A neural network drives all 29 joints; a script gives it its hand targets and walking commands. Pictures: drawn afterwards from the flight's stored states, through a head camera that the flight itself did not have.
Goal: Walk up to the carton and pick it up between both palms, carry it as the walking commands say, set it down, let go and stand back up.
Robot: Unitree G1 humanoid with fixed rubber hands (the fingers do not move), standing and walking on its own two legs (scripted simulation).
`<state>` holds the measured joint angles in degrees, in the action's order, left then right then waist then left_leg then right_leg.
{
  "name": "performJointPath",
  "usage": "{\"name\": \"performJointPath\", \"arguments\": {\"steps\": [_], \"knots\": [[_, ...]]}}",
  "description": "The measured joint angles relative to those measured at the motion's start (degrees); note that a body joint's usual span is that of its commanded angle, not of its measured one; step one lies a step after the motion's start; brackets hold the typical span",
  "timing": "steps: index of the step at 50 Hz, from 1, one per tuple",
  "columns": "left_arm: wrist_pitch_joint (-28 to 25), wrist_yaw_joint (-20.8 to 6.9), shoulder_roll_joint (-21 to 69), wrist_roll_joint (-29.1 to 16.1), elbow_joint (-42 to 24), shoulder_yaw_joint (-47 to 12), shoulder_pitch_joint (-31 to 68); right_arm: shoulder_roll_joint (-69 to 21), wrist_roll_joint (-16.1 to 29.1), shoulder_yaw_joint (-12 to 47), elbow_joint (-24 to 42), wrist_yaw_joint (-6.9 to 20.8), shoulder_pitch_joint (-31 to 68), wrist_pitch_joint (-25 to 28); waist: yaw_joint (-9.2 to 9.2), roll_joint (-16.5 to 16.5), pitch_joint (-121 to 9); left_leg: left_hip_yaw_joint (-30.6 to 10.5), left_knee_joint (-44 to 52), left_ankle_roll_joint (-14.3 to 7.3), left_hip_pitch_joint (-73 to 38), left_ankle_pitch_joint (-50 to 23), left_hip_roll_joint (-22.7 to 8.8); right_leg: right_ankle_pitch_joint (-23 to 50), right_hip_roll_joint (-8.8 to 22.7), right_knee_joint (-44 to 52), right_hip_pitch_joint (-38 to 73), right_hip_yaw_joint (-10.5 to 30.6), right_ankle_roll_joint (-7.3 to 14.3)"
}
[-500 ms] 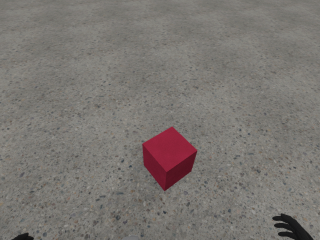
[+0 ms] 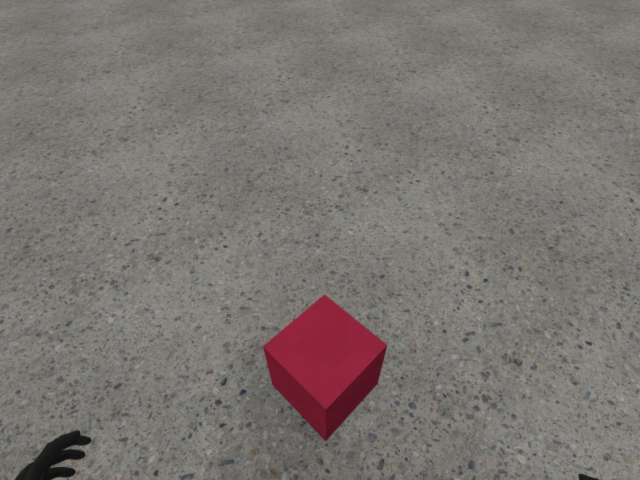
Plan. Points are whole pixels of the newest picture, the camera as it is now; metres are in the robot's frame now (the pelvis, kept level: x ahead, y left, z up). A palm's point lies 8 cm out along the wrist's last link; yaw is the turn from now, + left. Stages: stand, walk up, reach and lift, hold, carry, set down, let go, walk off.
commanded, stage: walk up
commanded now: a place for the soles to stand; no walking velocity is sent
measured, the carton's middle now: (325, 366) +0.56 +0.01 -0.62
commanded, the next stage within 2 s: none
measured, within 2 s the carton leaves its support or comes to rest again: neither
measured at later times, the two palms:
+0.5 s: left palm (21, 433) +0.21 +0.40 -0.06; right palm (533, 393) +0.25 -0.26 -0.01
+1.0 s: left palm (37, 450) +0.19 +0.37 -0.05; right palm out of the picture +0.15 -0.29 -0.06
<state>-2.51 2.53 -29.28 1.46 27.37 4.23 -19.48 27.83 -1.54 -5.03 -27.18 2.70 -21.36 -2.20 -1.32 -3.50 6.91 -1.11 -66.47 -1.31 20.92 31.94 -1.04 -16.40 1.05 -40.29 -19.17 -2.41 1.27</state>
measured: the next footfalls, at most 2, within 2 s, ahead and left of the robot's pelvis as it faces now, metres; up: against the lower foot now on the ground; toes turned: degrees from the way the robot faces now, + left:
left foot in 0.16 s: +0.16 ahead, +0.18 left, +0.00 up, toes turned +1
right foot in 1.68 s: +0.21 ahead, -0.22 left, +0.00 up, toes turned +8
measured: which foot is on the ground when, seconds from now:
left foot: up 0.00-0.14, down 0.16-1.00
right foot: down 0.00-1.00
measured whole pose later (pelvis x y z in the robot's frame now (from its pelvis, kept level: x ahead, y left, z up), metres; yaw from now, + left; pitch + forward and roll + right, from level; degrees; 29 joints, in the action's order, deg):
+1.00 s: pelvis +0.06 +0.04 +0.03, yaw -3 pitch -3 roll +0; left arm -0.8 0.0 -25.5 -0.5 56.6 1.6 -5.7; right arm 24.7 0.8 -3.3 -57.2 1.4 -5.3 -0.3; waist -0.5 0.2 3.5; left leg 3.5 -21.2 1.4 10.3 7.3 -3.2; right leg -11.0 3.2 -21.8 -7.7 3.3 -3.4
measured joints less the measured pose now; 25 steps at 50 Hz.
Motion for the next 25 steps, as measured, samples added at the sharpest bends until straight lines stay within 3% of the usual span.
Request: {"name": "performJointPath", "arguments": {"steps": [3, 5, 7, 8, 10, 12, 14, 17, 25], "knots": [[0.22, 0.15, -0.96, 0.16, -0.42, 0.07, -2.05, 0.17, 0.25, 0.44, 1.27, -0.1, 1.93, 0.13, 1.96, 0.11, 0.08, 0.01, 3.34, 0.55, 3.93, -1.8, -1.42, -0.88, 1.66, 1.37, 2.18, 0.47, -0.89], [0.54, -0.29, -1.73, 0.19, -0.29, 0.06, -2.6, 0.43, 0.74, 0.79, 1.53, -0.21, 3.33, 0.39, 3.41, 0.74, 0.05, 0.33, 11.91, 0.8, 4.23, -4.9, -2.38, -1.41, 2.88, 1.62, 2.77, 1.06, -1.69], [0.88, -0.89, -2.3, -0.25, -0.03, -0.29, -2.9, 1.16, 1.13, 1.08, 1.26, -0.58, 4.83, 1.07, 4.45, 1.46, -0.22, 0.49, 22.5, 0.71, 2.05, -12.59, -2.32, -3.08, 4.1, -0.65, 2.0, 2.22, -2.76], [1.16, -1.21, -2.29, -0.66, 0.44, -0.49, -2.67, 1.65, 1.19, 1.09, 0.7, -0.94, 5.62, 1.43, 4.52, 1.69, -0.33, 0.61, 24.68, 1.17, 1.46, -15.85, -2.0, -4.44, 4.73, -2.74, 1.34, 2.67, -3.27], [2.29, -1.48, -1.48, -1.79, 2.0, -0.81, -1.69, 1.17, 1.55, 1.46, -0.94, -1.66, 7.74, 1.57, 4.77, 2.66, -0.33, 1.5, 22.38, 1.7, 1.57, -15.25, -1.26, -8.49, 4.36, -5.57, 0.91, 5.12, -2.86], [3.12, -1.45, -1.0, -2.33, 3.56, -1.33, -1.22, -0.11, 2.02, 2.27, -1.88, -2.02, 9.77, 1.66, 4.68, 3.57, -0.8, 2.21, 22.0, 1.45, 0.6, -13.39, -1.35, -11.04, 3.08, -5.68, 1.61, 5.75, -1.92], [2.96, -1.57, -0.92, -2.62, 5.27, -1.87, -0.59, -1.15, 2.39, 3.1, -2.6, -2.08, 11.55, 1.66, 4.41, 4.78, -1.45, 2.89, 22.69, 1.37, -0.32, -12.7, -1.26, -5.38, 2.71, -2.0, 3.1, 5.43, -1.43], [2.33, -1.85, -0.25, -2.26, 8.22, -2.75, 1.61, -1.65, 3.08, 3.72, -4.86, -2.04, 13.96, 1.88, 3.76, 5.02, -2.14, 3.18, 24.64, 1.37, -1.64, -13.03, -1.36, -4.25, 2.87, 1.14, 4.85, 5.44, -4.31], [1.98, -1.82, -0.32, -2.72, 14.38, -3.21, 7.89, -1.67, 3.26, 3.86, -11.72, -1.77, 16.65, 1.94, 2.59, 5.28, -2.96, 4.19, 30.48, 0.83, -4.83, -15.47, -1.5, -1.46, 2.84, 7.33, 7.74, 5.84, -4.31]]}}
